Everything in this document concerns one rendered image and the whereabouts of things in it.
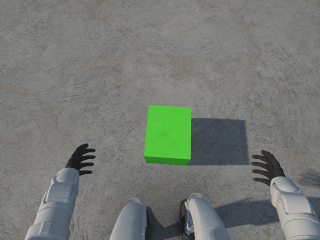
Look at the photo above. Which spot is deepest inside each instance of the robot left hand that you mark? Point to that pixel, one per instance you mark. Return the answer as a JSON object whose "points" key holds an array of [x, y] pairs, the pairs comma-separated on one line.
{"points": [[77, 158]]}

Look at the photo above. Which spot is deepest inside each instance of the right robot foot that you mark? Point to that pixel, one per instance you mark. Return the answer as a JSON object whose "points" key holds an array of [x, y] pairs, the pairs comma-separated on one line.
{"points": [[185, 236]]}

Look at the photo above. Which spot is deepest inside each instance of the left robot thigh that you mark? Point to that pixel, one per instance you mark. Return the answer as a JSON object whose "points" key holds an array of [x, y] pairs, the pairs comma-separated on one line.
{"points": [[131, 221]]}

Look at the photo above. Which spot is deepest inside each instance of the robot right hand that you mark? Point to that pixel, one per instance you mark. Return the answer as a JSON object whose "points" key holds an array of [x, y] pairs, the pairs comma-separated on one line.
{"points": [[273, 167]]}

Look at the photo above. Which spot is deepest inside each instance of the carton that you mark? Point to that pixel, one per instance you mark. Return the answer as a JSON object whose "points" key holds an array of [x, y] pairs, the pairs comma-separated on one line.
{"points": [[168, 135]]}

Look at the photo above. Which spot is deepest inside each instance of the robot left forearm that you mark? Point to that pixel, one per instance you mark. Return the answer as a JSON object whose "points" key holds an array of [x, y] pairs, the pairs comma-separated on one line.
{"points": [[56, 209]]}

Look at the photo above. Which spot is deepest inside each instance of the robot right forearm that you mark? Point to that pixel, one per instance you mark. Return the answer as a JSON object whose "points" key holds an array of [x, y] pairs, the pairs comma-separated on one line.
{"points": [[296, 215]]}

